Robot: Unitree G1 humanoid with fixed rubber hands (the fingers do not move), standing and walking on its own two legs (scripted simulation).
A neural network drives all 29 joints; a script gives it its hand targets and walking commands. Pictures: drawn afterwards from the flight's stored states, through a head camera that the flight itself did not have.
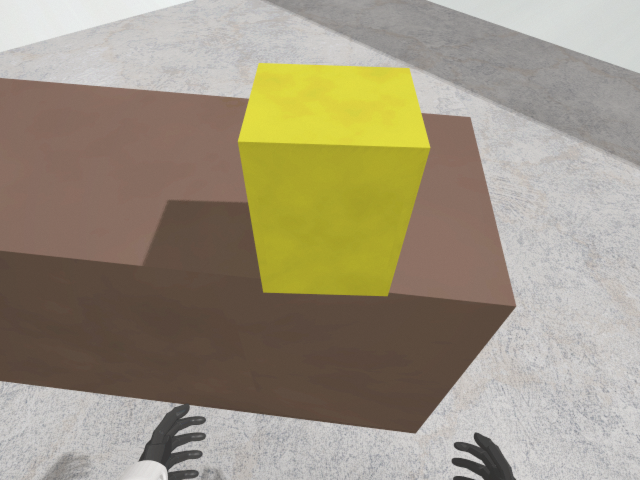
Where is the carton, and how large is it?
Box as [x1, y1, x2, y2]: [238, 63, 429, 295]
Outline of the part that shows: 259,63 240,131 238,145 263,292 387,295 429,150 429,144 409,68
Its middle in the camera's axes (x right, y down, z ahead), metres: +0.01 -0.07 +0.55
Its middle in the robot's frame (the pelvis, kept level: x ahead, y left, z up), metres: +0.47 +0.03 +0.10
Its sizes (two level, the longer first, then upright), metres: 0.194 0.169 0.279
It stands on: a pedestal, 0.74 m high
